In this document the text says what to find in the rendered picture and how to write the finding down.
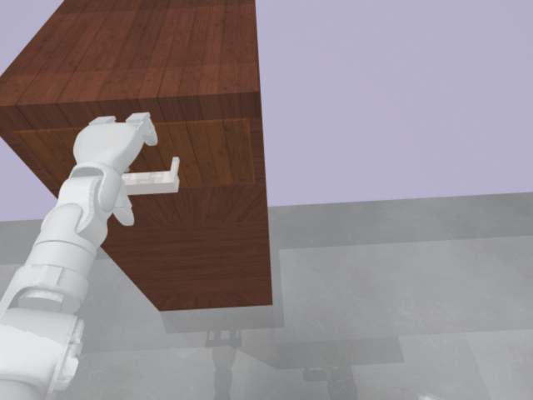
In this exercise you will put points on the handle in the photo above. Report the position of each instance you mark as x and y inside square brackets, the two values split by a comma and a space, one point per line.
[153, 182]

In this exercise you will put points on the left robot hand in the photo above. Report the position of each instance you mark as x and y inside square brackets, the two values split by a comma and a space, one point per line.
[116, 144]

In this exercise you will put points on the robot left upper arm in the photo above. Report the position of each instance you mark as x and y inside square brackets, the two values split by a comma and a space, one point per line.
[39, 352]

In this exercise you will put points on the robot left forearm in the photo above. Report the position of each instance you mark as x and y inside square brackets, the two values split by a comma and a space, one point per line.
[54, 277]

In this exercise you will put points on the drawer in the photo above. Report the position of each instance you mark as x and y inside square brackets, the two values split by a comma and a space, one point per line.
[211, 152]

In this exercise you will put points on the cabinet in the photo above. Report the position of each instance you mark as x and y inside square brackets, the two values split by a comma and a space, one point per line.
[179, 60]

